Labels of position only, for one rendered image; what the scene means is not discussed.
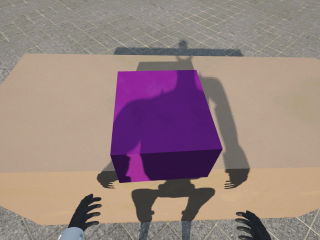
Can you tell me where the robot left forearm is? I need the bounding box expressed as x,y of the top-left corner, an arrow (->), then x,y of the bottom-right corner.
58,227 -> 84,240

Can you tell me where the pedestal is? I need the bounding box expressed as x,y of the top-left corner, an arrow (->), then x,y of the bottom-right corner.
0,53 -> 320,226

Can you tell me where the carton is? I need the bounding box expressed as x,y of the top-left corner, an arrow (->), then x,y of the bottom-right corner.
110,70 -> 223,183

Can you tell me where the left robot hand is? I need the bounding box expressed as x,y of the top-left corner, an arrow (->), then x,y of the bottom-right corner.
68,194 -> 102,232

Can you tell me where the right robot hand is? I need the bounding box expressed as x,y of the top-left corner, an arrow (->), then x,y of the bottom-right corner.
235,210 -> 272,240

